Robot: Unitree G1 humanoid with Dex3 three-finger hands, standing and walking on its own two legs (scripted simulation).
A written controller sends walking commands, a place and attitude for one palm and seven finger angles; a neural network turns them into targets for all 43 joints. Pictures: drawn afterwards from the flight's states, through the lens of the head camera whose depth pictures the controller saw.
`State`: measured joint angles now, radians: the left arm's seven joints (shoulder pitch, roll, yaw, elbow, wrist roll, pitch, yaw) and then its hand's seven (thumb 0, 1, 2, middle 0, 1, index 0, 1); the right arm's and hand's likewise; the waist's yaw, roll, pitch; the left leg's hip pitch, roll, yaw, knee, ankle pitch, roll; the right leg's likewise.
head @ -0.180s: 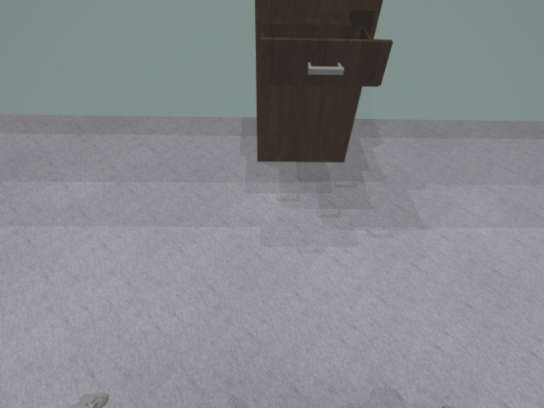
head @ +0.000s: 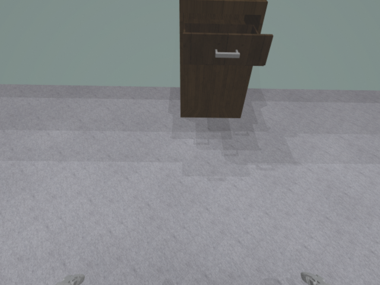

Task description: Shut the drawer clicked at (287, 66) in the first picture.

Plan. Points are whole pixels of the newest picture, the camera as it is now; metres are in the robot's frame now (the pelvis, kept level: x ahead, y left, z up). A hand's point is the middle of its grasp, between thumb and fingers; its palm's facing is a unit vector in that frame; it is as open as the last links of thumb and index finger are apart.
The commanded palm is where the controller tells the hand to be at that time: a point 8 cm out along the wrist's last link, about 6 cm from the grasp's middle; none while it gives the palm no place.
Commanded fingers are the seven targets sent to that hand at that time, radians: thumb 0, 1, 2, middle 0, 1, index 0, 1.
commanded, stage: stand and wait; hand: left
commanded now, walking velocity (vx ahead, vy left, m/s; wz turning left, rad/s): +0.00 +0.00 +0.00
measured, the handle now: (226, 53) +1.20 -0.11 -0.06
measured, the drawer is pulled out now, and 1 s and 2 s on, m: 0.30 0.30 0.30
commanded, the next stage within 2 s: look at it before walking up in 0.64 s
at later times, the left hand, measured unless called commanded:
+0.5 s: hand out of the picture +0.04 +0.23 -0.15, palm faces -0.02 -0.94 -0.33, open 7.4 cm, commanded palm none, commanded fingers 0.00 0.90 0.90 -0.20 -0.30 -0.20 -0.30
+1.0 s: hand out of the picture +0.05 +0.22 -0.15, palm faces -0.03 -0.95 -0.32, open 7.4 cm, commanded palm none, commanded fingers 0.00 0.90 0.90 -0.20 -0.30 -0.20 -0.30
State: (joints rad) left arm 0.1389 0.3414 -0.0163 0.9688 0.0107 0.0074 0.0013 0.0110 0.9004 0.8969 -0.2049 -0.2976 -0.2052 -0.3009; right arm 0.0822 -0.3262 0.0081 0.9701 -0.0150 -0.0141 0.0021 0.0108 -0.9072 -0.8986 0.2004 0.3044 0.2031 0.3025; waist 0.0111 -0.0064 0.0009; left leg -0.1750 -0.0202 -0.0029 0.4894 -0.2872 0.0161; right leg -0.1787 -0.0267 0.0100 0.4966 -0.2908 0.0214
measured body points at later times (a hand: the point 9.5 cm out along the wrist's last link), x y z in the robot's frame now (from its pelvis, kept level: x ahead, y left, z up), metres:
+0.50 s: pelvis -0.02 -0.02 +0.01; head -0.02 -0.02 +0.46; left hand +0.05 +0.28 -0.13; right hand +0.05 -0.31 -0.13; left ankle -0.01 +0.11 -0.74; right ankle -0.01 -0.13 -0.74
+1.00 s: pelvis -0.03 -0.02 +0.01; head -0.03 -0.02 +0.46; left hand +0.05 +0.27 -0.13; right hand +0.04 -0.31 -0.13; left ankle -0.01 +0.11 -0.74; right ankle -0.01 -0.13 -0.74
